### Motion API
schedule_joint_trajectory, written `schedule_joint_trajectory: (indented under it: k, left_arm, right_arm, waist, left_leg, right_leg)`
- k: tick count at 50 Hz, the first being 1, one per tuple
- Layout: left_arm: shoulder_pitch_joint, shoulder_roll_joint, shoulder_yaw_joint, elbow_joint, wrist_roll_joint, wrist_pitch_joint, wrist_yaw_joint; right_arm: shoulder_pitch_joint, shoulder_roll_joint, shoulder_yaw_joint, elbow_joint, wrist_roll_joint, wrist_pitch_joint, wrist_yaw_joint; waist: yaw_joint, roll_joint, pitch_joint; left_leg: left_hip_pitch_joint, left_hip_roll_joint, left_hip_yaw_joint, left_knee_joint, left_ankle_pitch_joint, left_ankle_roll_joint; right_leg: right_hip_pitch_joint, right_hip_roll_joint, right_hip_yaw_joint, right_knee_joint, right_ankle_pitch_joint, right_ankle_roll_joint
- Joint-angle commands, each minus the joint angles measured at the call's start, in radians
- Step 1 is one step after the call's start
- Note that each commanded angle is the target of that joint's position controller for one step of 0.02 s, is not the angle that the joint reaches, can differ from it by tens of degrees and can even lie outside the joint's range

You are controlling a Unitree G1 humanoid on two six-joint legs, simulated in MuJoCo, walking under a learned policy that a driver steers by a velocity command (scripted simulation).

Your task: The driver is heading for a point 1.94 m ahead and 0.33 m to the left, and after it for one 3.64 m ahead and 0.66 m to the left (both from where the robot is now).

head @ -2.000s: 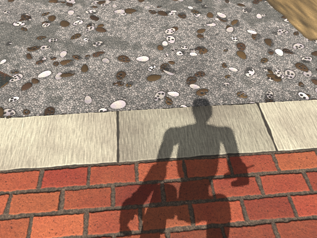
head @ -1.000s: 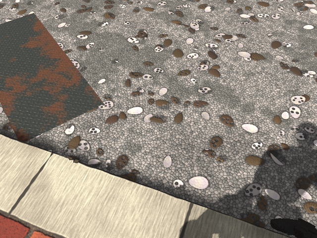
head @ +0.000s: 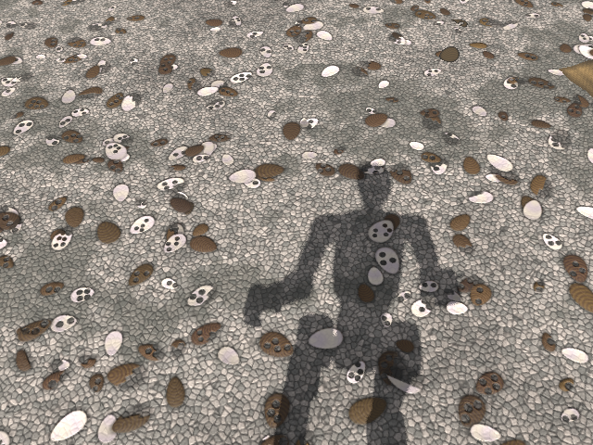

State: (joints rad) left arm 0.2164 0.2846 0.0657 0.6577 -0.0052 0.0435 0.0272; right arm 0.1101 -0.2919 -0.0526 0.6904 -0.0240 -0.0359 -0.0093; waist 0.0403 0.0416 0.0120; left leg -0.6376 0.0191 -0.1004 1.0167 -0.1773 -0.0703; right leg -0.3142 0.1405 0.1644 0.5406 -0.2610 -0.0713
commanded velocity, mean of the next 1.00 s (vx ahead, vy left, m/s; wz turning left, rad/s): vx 0.16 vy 0.00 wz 0.09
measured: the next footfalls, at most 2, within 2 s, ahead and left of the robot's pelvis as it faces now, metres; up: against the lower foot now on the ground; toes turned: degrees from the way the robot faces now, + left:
left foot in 0.12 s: +0.06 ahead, +0.15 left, +0.00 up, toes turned -10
right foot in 0.50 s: +0.04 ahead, -0.10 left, +0.00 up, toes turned -2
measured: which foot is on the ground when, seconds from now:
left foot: up 0.00-0.10, down 0.12-0.52, up 0.54-0.82, down 0.84-1.00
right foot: down 0.00-0.14, up 0.16-0.48, down 0.50-0.84, up 0.86-1.00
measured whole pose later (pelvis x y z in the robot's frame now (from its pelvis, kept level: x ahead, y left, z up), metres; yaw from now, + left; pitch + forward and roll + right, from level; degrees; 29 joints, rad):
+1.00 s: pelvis +0.08 +0.10 +0.00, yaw +11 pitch +2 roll -2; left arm 0.20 0.30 0.08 0.71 -0.01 -0.08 0.00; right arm 0.45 -0.25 -0.04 0.73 0.01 -0.05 0.02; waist -0.02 -0.05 -0.04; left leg -0.16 -0.07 -0.04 0.49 -0.36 0.09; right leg -0.56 -0.04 0.04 1.06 -0.28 -0.01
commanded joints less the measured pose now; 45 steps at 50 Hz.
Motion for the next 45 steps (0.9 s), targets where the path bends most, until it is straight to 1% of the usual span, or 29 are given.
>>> schedule_joint_trajectory:
  k: [1, 4, 6, 7, 8, 9, 10, 11, 12, 14, 16, 18, 20, 23, 24, 25, 26, 27, 28, 29, 30, 32, 36, 38, 41, 42, 43, 44, 45]
  left_arm:
    - [-0.051, 0.133, 0.030, -0.112, 0.002, 0.000, 0.010]
    - [-0.086, 0.135, 0.029, -0.145, -0.006, 0.010, 0.015]
    - [-0.156, 0.120, 0.024, -0.173, -0.032, 0.014, 0.023]
    - [-0.152, 0.100, 0.020, -0.191, -0.039, 0.014, 0.027]
    - [-0.012, 0.060, 0.011, -0.190, -0.025, 0.015, 0.025]
    - [0.059, 0.099, 0.026, -0.155, -0.005, 0.007, 0.021]
    - [-0.006, 0.128, 0.037, -0.161, -0.013, -0.009, 0.023]
    - [-0.078, 0.136, 0.039, -0.164, -0.024, -0.003, 0.032]
    - [-0.105, 0.159, 0.044, -0.148, -0.010, 0.010, 0.039]
    - [-0.119, 0.089, 0.021, -0.153, -0.008, 0.032, 0.025]
    - [-0.144, 0.003, -0.010, -0.155, -0.006, 0.034, 0.009]
    - [-0.168, -0.034, -0.023, -0.152, 0.010, 0.027, -0.002]
    - [-0.183, 0.007, -0.009, -0.155, 0.003, 0.022, -0.002]
    - [-0.151, 0.026, 0.003, -0.149, -0.003, 0.008, 0.003]
    - [-0.131, 0.044, 0.009, -0.142, 0.001, -0.002, 0.006]
    - [-0.103, 0.083, 0.020, -0.143, 0.014, -0.008, 0.012]
    - [-0.110, 0.129, 0.035, -0.140, 0.028, -0.003, 0.019]
    - [-0.107, 0.113, 0.038, -0.139, 0.023, 0.000, 0.018]
    - [-0.084, 0.114, 0.042, -0.136, 0.024, -0.005, 0.015]
    - [-0.035, 0.122, 0.042, -0.107, 0.019, -0.010, 0.008]
    - [-0.020, 0.113, 0.041, -0.091, 0.007, -0.026, 0.001]
    - [-0.021, 0.085, 0.035, -0.058, -0.020, -0.048, -0.003]
    - [-0.031, 0.125, 0.053, -0.030, -0.020, -0.069, -0.010]
    - [-0.030, 0.153, 0.062, -0.015, -0.027, -0.073, -0.021]
    - [-0.103, 0.131, 0.055, -0.022, -0.026, -0.087, -0.024]
    - [-0.081, 0.090, 0.040, -0.005, -0.035, -0.085, -0.026]
    - [-0.107, 0.026, 0.022, -0.040, -0.002, -0.096, -0.029]
    - [-0.135, 0.053, 0.022, -0.107, -0.008, -0.131, -0.035]
    - [-0.178, 0.110, 0.033, -0.113, -0.043, -0.151, -0.033]
  right_arm:
    - [0.007, -0.082, -0.023, -0.084, 0.006, -0.015, 0.015]
    - [0.018, -0.094, -0.028, -0.093, 0.015, -0.026, 0.028]
    - [0.099, -0.092, -0.035, -0.070, 0.026, -0.031, 0.033]
    - [0.141, -0.132, -0.052, -0.054, 0.022, -0.036, 0.032]
    - [0.112, -0.203, -0.070, -0.054, 0.019, -0.026, 0.020]
    - [0.123, -0.148, -0.055, -0.058, 0.017, -0.022, 0.023]
    - [0.130, -0.166, -0.062, -0.051, 0.018, -0.024, 0.035]
    - [0.101, -0.154, -0.060, -0.057, 0.016, -0.020, 0.040]
    - [0.076, -0.105, -0.043, -0.069, 0.033, -0.020, 0.038]
    - [0.043, -0.084, -0.024, -0.057, 0.039, -0.005, 0.028]
    - [0.030, -0.045, -0.004, -0.030, 0.030, 0.008, 0.030]
    - [0.024, -0.075, -0.012, -0.013, 0.039, 0.022, 0.039]
    - [0.052, -0.129, -0.030, -0.004, 0.046, 0.028, 0.040]
    - [0.059, -0.138, -0.037, -0.004, 0.062, 0.033, 0.035]
    - [0.066, -0.137, -0.040, -0.004, 0.071, 0.035, 0.023]
    - [0.074, -0.125, -0.038, -0.016, 0.064, 0.031, 0.013]
    - [0.129, -0.090, -0.032, -0.009, 0.059, 0.024, 0.008]
    - [0.162, -0.079, -0.024, 0.015, 0.052, 0.026, 0.009]
    - [0.141, -0.119, -0.041, 0.016, 0.045, 0.034, 0.012]
    - [0.119, -0.118, -0.051, -0.004, 0.053, 0.050, 0.006]
    - [0.107, -0.117, -0.057, -0.011, 0.051, 0.064, 0.002]
    - [0.065, -0.082, -0.047, -0.043, 0.051, 0.078, 0.004]
    - [0.062, -0.045, -0.031, -0.065, 0.048, 0.055, 0.032]
    - [0.096, -0.057, -0.034, -0.060, 0.052, 0.047, 0.041]
    - [0.329, -0.066, -0.055, 0.026, 0.050, 0.037, 0.043]
    - [0.405, -0.097, -0.071, 0.038, 0.050, 0.036, 0.043]
    - [0.460, -0.225, -0.095, 0.034, 0.040, 0.018, 0.032]
    - [0.438, -0.271, -0.086, -0.021, 0.046, -0.014, 0.049]
    - [0.389, -0.227, -0.081, -0.027, 0.037, -0.031, 0.057]
  waist:
    - [-0.029, -0.142, -0.160]
    - [-0.034, -0.198, -0.164]
    - [-0.097, -0.217, -0.145]
    - [-0.106, -0.121, -0.141]
    - [-0.011, 0.203, -0.140]
    - [-0.008, 0.234, -0.117]
    - [-0.013, 0.117, -0.077]
    - [-0.017, 0.061, -0.088]
    - [-0.042, -0.011, -0.052]
    - [-0.009, 0.042, -0.073]
    - [0.001, 0.072, -0.096]
    - [-0.016, 0.130, -0.118]
    - [-0.039, 0.155, -0.114]
    - [-0.033, 0.161, -0.109]
    - [-0.032, 0.127, -0.120]
    - [-0.038, 0.033, -0.161]
    - [-0.077, -0.157, -0.177]
    - [-0.053, -0.267, -0.199]
    - [-0.016, -0.249, -0.181]
    - [-0.012, -0.236, -0.126]
    - [-0.009, -0.190, -0.072]
    - [-0.012, -0.184, 0.026]
    - [-0.011, -0.195, 0.005]
    - [-0.024, -0.201, -0.002]
    - [-0.141, -0.160, -0.048]
    - [-0.176, -0.067, -0.031]
    - [-0.152, 0.229, 0.002]
    - [-0.123, 0.209, -0.031]
    - [-0.122, 0.121, 0.027]
  left_leg:
    - [0.027, -0.011, -0.004, 0.004, -0.085, 0.005]
    - [0.114, -0.019, -0.014, -0.142, -0.132, 0.016]
    - [0.291, -0.031, 0.015, -0.401, 0.001, 0.038]
    - [0.412, 0.018, -0.029, -0.533, 0.358, 0.074]
    - [0.564, 0.234, -0.273, -0.531, 0.909, 0.215]
    - [0.624, 0.383, -0.440, -0.531, 1.137, 0.355]
    - [0.593, 0.397, -0.442, -0.551, 1.064, 0.386]
    - [0.589, 0.370, -0.410, -0.554, 0.895, 0.392]
    - [0.562, 0.312, -0.289, -0.554, 0.862, 0.353]
    - [0.545, 0.231, -0.186, -0.563, 0.713, 0.302]
    - [0.511, 0.162, -0.096, -0.602, 0.624, 0.259]
    - [0.476, 0.127, -0.072, -0.625, 0.603, 0.246]
    - [0.498, 0.133, -0.103, -0.606, 0.616, 0.266]
    - [0.547, 0.136, -0.174, -0.580, 0.589, 0.258]
    - [0.520, 0.130, -0.193, -0.572, 0.528, 0.236]
    - [0.454, 0.098, -0.171, -0.523, 0.371, 0.197]
    - [0.320, 0.006, -0.078, -0.454, 0.068, 0.139]
    - [0.297, -0.075, 0.035, -0.345, -0.264, 0.067]
    - [0.260, -0.070, 0.073, -0.103, -0.363, 0.029]
    - [0.149, -0.058, 0.083, 0.022, -0.410, 0.030]
    - [0.091, -0.025, 0.061, 0.099, -0.371, 0.031]
    - [0.002, 0.024, 0.036, 0.013, -0.341, 0.048]
    - [0.171, 0.024, 0.123, -0.185, -0.275, 0.088]
    - [0.274, 0.005, 0.169, -0.266, -0.253, 0.107]
    - [0.583, -0.067, 0.265, -0.354, -0.121, 0.121]
    - [0.691, -0.046, 0.153, -0.543, -0.231, 0.176]
    - [0.792, 0.212, -0.319, -0.663, -0.127, 0.271]
    - [0.794, 0.343, -0.666, -0.781, -0.131, 0.446]
    - [0.730, 0.363, -0.698, -0.837, -0.277, 0.480]
  right_leg:
    - [0.153, -0.286, 0.280, 0.039, 0.801, -0.201]
    - [0.187, -0.276, 0.343, 0.079, 0.846, -0.178]
    - [0.124, -0.206, 0.323, 0.121, 0.761, -0.118]
    - [0.058, -0.118, 0.266, 0.225, 0.577, -0.058]
    - [-0.140, 0.048, 0.141, 0.440, -0.102, 0.032]
    - [-0.315, 0.095, 0.127, 0.638, -0.517, 0.086]
    - [-0.401, 0.036, 0.095, 0.785, -0.464, 0.107]
    - [-0.418, -0.002, 0.072, 0.850, -0.392, 0.119]
    - [-0.419, -0.020, 0.072, 0.841, -0.323, 0.127]
    - [-0.334, -0.054, 0.063, 0.719, -0.259, 0.135]
    - [-0.184, -0.085, 0.005, 0.451, -0.205, 0.140]
    - [-0.017, -0.114, -0.097, 0.260, -0.158, 0.154]
    - [0.009, -0.100, -0.128, 0.177, -0.097, 0.156]
    - [0.054, -0.093, -0.143, -0.069, 0.049, 0.113]
    - [0.122, -0.110, -0.123, -0.122, 0.186, 0.082]
    - [0.237, -0.192, -0.077, -0.096, 0.495, 0.037]
    - [0.340, -0.301, -0.021, -0.046, 0.789, -0.058]
    - [0.299, -0.410, 0.062, -0.127, 0.678, -0.166]
    - [0.246, -0.471, 0.111, -0.194, 0.502, -0.235]
    - [0.232, -0.469, 0.143, -0.248, 0.258, -0.242]
    - [0.208, -0.462, 0.141, -0.287, 0.055, -0.229]
    - [0.221, -0.446, 0.114, -0.329, -0.100, -0.174]
    - [0.161, -0.399, -0.020, -0.348, -0.119, -0.137]
    - [0.105, -0.399, -0.058, -0.335, -0.121, -0.139]
    - [-0.092, -0.352, -0.183, -0.115, -0.096, -0.110]
    - [-0.177, -0.321, -0.227, 0.120, -0.055, -0.059]
    - [-0.450, -0.207, -0.272, 0.566, -0.299, 0.035]
    - [-0.642, -0.112, -0.122, 0.647, -0.338, 0.037]
    - [-0.687, -0.159, -0.062, 0.660, -0.284, 0.023]
Velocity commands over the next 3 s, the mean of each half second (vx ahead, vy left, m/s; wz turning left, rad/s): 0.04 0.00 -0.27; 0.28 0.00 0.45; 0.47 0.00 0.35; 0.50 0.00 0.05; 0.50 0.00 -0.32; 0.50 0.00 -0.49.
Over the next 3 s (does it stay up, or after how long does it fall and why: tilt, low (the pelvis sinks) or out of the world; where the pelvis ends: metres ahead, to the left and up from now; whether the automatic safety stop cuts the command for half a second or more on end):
stays up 1.23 0.30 -0.15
